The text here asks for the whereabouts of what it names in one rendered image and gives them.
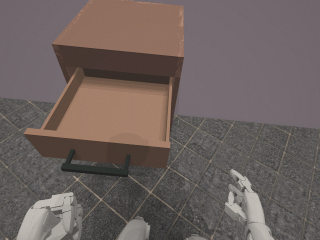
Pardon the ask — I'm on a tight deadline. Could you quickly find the robot left hand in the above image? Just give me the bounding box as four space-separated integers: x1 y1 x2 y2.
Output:
16 192 83 240

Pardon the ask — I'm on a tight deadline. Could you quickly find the drawer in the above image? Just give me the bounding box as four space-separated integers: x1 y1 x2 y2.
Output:
24 67 173 169

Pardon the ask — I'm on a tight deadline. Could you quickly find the robot right hand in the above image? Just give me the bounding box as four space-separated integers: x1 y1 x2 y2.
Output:
224 169 266 229

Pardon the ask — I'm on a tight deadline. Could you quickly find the cabinet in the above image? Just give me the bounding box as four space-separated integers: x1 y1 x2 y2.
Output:
52 0 184 137

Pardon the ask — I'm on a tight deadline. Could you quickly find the robot left thigh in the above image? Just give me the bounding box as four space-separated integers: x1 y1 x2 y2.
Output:
117 219 151 240

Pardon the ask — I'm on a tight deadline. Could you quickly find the handle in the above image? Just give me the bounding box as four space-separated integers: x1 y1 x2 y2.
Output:
61 149 131 178

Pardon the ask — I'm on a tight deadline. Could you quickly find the robot left shin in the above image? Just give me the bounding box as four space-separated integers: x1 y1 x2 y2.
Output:
135 216 144 221

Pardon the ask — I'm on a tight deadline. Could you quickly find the right robot forearm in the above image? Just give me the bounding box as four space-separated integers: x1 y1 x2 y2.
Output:
244 222 275 240

